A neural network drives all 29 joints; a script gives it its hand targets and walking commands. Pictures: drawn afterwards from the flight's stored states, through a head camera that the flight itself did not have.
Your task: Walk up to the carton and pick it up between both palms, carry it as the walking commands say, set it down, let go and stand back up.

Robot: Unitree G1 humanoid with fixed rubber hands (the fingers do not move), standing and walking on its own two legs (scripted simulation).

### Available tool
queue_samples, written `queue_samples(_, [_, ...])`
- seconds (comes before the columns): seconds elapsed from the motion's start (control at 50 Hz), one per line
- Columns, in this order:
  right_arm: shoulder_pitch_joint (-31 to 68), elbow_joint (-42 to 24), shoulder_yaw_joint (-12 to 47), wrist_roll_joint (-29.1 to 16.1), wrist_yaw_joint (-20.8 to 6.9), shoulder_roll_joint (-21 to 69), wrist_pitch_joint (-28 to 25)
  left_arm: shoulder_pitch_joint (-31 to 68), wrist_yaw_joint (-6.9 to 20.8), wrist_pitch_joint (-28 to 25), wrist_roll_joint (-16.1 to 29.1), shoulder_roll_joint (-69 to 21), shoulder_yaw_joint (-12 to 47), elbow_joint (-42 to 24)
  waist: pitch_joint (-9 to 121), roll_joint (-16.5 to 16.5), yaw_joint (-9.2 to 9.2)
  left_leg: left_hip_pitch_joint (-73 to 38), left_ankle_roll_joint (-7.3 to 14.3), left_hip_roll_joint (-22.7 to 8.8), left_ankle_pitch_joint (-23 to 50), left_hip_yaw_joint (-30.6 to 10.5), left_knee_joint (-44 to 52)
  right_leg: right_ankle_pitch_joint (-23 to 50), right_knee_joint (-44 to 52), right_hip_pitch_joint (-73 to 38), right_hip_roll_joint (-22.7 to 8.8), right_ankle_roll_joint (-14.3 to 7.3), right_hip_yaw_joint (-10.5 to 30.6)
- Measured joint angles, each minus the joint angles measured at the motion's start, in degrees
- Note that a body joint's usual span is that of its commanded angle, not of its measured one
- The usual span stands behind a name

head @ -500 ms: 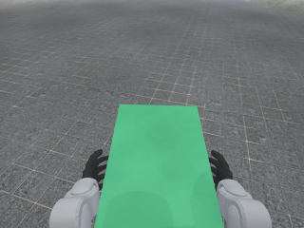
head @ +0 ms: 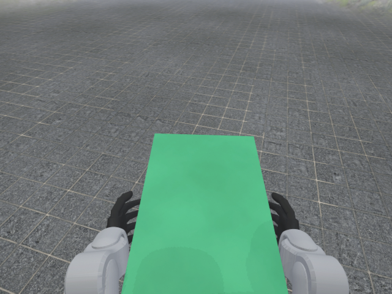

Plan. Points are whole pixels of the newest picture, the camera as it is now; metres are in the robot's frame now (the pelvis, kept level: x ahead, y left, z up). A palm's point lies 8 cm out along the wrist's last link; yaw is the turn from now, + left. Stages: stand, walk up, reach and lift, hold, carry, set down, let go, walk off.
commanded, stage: carry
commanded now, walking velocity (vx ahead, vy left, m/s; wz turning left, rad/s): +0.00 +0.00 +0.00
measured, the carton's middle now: (201, 235) +0.28 +0.00 +0.03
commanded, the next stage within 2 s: hold in 1.42 s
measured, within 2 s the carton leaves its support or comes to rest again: neither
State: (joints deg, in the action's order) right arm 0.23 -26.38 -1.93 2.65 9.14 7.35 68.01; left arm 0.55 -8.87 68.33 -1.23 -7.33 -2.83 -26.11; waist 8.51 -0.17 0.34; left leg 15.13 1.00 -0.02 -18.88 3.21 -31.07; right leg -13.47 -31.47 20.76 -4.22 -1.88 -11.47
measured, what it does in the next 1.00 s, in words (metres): stands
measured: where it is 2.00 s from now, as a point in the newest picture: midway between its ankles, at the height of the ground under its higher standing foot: outside the picture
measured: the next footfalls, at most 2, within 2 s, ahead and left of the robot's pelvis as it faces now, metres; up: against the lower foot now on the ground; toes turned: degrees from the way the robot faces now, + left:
none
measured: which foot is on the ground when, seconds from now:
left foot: down 0.00-1.00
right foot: down 0.00-1.00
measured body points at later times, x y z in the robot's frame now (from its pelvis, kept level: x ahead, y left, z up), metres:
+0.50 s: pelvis -0.02 +0.00 +0.00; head -0.04 -0.01 +0.45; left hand +0.23 +0.15 +0.09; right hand +0.24 -0.15 +0.08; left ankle -0.03 +0.11 -0.73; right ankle +0.03 -0.10 -0.73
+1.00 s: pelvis -0.02 +0.00 +0.00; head -0.04 -0.01 +0.45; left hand +0.23 +0.15 +0.09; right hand +0.23 -0.15 +0.09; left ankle -0.03 +0.11 -0.73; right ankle +0.03 -0.10 -0.73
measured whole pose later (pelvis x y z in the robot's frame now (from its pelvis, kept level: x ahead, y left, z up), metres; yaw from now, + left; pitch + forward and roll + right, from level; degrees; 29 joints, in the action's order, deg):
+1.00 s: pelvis -0.02 +0.00 +0.00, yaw +1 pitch +3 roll +0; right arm 1.0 -26.9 -1.9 2.6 9.3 7.3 67.4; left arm 1.4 -8.8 67.5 -0.9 -7.3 -3.2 -26.4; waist 6.5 0.2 0.2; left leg 17.7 0.9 0.3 -17.4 2.1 -32.5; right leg -11.9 -31.7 22.2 -4.7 -2.4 -12.6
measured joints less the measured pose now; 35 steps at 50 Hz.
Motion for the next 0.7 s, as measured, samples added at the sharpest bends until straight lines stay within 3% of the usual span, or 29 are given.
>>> queue_samples(0.7, [1.21, 1.11, -0.29, -0.02, 0.03, -0.04, -1.56, 1.19, 0.2, -1.66, 0.09, 0.03, -0.55, 1.16, -1.86, 0.35, -0.07, 2.46, -0.17, 0.11, 1.51, -0.88, -1.21, 1.68, 0.02, 1.47, -0.27, -0.6, -0.91])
